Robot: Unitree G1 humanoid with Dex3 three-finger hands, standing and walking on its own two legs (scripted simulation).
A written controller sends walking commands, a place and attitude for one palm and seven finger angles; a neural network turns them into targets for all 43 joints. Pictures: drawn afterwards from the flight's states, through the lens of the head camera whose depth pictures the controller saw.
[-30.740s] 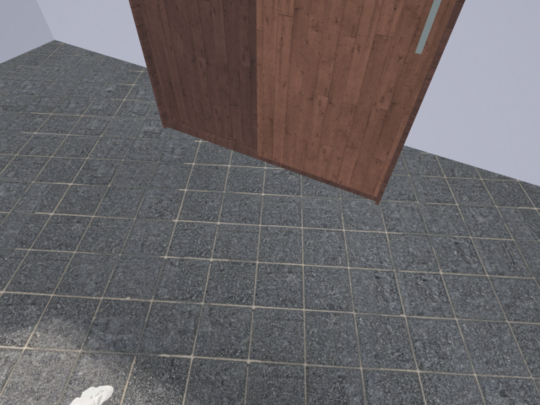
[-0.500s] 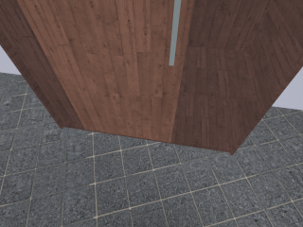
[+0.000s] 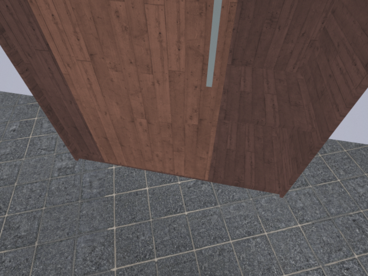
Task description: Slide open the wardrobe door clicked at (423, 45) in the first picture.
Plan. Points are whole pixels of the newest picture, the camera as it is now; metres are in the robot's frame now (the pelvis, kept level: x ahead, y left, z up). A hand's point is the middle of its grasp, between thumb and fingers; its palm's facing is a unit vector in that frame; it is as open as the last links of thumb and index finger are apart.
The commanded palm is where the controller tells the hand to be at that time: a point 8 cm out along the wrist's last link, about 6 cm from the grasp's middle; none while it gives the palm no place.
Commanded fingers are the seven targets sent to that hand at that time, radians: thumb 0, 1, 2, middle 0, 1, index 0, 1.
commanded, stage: let the arm hang, fingers relaxed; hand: right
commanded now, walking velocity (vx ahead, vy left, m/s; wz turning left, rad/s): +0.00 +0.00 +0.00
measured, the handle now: (214, 36) +0.73 -0.04 +0.17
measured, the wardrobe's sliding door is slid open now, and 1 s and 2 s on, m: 0.44 0.44 0.44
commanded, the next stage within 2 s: look to check the result in 0.04 s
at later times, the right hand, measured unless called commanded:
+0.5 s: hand out of the picture +0.01 -0.17 -0.18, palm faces +0.01 +0.98 -0.18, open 7.4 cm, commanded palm none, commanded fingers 0.00 -0.90 -0.90 0.20 0.30 0.20 0.30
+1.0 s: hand out of the picture +0.02 -0.17 -0.18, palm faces +0.01 +0.98 -0.17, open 7.4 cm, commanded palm none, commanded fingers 0.00 -0.90 -0.90 0.20 0.30 0.20 0.30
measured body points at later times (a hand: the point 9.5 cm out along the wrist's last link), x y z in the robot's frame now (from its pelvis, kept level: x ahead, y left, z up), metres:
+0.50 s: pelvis +0.01 +0.00 +0.00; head +0.03 +0.00 +0.45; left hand +0.03 +0.23 -0.15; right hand +0.01 -0.22 -0.16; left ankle +0.00 +0.15 -0.74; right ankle +0.03 -0.08 -0.74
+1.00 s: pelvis +0.02 +0.00 +0.00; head +0.03 +0.00 +0.45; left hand +0.02 +0.23 -0.15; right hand +0.02 -0.22 -0.16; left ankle +0.00 +0.15 -0.74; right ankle +0.03 -0.08 -0.74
